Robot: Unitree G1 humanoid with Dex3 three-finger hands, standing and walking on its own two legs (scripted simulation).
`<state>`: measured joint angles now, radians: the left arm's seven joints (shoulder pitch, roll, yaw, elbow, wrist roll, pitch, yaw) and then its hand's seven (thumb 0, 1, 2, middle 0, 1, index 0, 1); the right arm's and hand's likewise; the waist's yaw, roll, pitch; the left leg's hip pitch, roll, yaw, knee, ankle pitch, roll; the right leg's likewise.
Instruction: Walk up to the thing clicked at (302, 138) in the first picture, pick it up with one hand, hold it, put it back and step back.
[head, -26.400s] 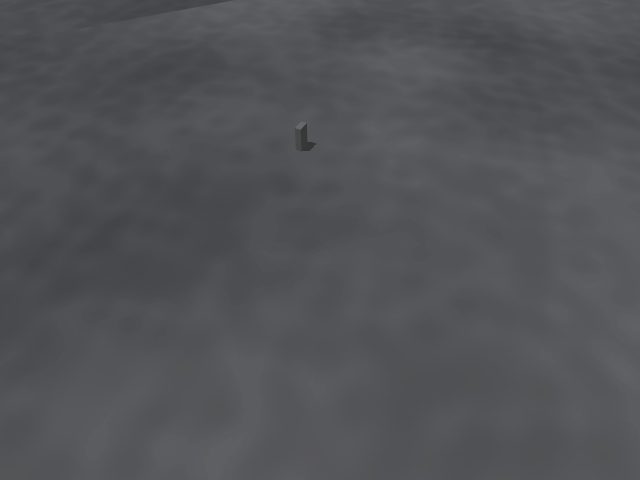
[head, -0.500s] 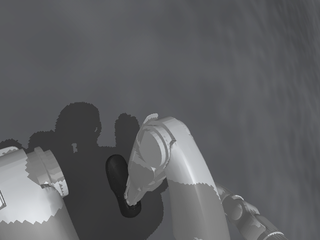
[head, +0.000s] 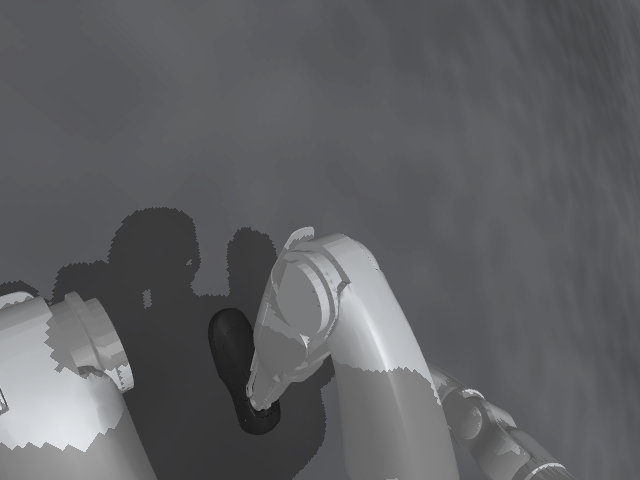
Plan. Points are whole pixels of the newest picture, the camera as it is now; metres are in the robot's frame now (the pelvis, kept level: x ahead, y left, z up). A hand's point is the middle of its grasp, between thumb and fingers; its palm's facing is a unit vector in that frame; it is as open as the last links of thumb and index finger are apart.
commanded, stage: withdraw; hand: left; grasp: from the side
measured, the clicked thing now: out of the picture +0.48 +0.30 -0.24
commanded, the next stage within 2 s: rise in 0.16 s
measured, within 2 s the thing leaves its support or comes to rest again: neither
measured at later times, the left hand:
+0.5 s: hand out of the picture +0.39 +0.43 -0.09, palm faces +0.44 -0.86 -0.26, open 17.2 cm
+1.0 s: hand out of the picture +0.26 +0.35 +0.11, palm faces +0.37 -0.80 -0.47, open 17.4 cm
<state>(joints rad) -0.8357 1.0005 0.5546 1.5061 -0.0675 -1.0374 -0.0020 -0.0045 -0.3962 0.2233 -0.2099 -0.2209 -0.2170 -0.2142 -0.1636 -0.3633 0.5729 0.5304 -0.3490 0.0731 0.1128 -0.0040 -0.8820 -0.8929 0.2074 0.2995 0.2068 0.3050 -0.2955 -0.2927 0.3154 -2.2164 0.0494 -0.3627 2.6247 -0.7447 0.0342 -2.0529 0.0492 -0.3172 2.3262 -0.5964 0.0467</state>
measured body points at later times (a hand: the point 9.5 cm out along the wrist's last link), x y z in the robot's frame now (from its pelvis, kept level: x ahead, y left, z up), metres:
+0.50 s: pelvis +0.00 -0.01 +0.03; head +0.20 +0.17 +0.39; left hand +0.36 +0.47 -0.07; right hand +0.17 -0.24 -0.04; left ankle +0.07 +0.11 -0.27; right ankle +0.15 -0.11 -0.27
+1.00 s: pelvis +0.03 -0.02 +0.21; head +0.20 +0.06 +0.61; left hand +0.23 +0.39 +0.14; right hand +0.27 -0.21 +0.09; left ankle +0.07 +0.11 -0.27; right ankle +0.14 -0.11 -0.27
